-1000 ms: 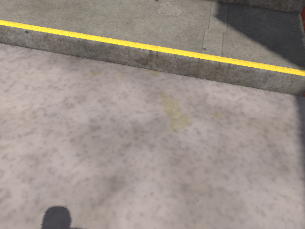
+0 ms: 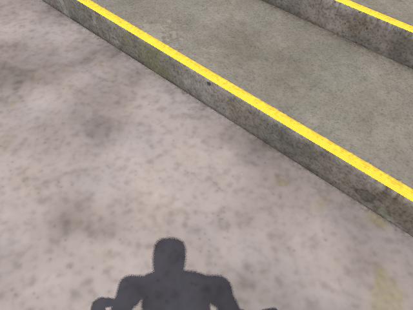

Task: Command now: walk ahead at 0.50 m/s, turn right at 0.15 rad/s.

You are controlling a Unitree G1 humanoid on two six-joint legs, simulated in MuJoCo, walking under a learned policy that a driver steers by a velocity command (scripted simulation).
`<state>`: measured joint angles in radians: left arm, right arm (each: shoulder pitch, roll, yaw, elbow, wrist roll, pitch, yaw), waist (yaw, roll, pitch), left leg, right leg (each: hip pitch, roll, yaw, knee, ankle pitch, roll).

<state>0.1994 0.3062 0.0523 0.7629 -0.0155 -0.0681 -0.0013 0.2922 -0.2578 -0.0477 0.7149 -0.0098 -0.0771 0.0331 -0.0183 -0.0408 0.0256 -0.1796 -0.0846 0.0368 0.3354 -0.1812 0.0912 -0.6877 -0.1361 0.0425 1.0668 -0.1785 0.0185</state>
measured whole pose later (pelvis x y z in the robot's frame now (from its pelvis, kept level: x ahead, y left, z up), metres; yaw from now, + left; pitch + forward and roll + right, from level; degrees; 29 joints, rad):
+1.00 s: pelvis +0.56 -0.12 +0.00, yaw -32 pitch +1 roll +0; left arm 0.24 0.32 0.06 0.74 0.04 -0.01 -0.05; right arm 0.34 -0.27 -0.03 0.77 -0.03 -0.08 0.01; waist -0.03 -0.05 0.02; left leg -0.18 0.00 0.08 0.36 -0.20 0.04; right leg -0.51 0.03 0.07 1.04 -0.29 -0.04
